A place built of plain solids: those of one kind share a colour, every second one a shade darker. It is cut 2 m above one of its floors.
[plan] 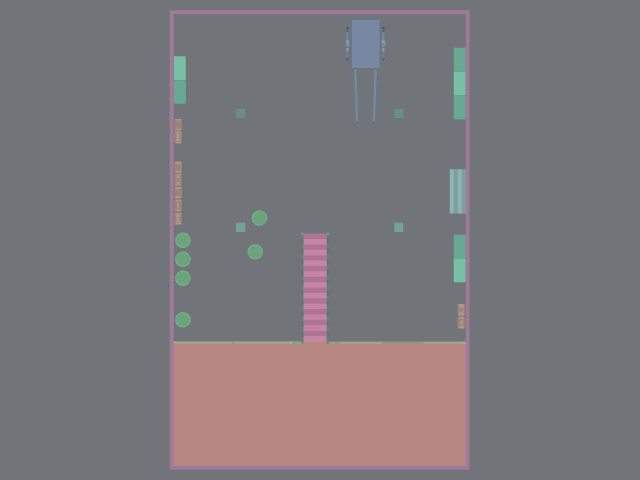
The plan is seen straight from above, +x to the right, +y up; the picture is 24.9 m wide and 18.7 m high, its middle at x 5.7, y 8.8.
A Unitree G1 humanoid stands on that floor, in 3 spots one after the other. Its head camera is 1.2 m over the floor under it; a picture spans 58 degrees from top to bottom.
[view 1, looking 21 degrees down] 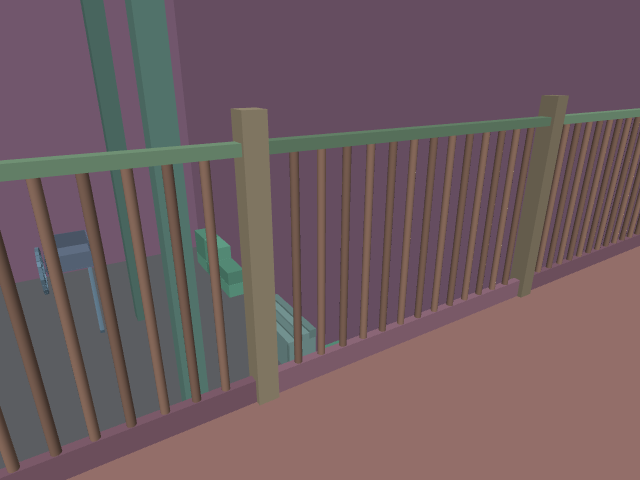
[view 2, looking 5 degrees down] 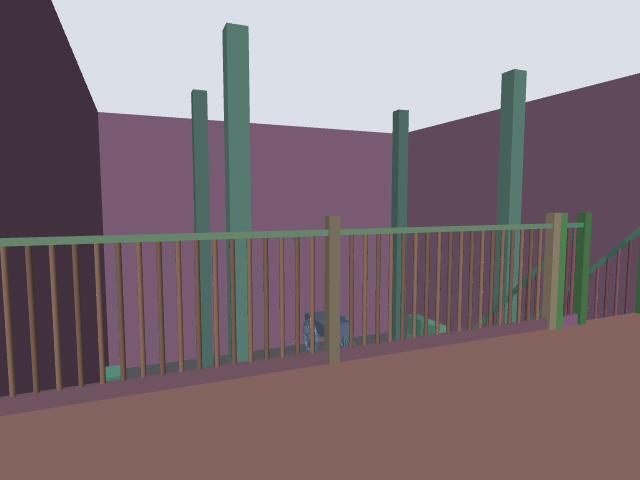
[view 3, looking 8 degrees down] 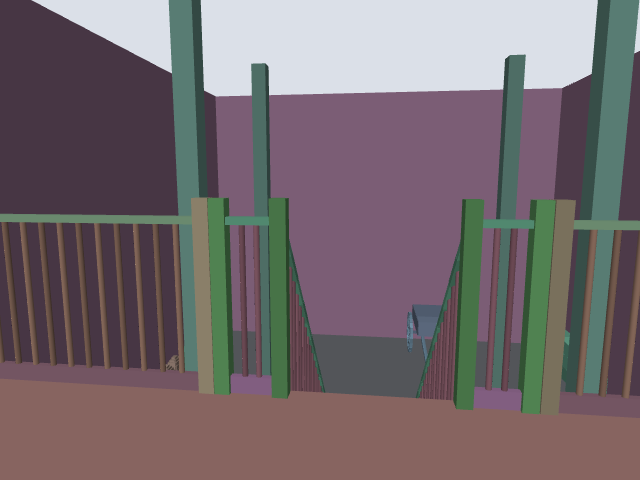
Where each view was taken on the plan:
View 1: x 7.51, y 3.50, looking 58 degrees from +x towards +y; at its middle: guard_bal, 1.63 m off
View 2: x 1.00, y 1.93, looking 67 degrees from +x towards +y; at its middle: wall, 17.10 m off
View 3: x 5.51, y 2.55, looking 97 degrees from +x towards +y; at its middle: wall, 15.31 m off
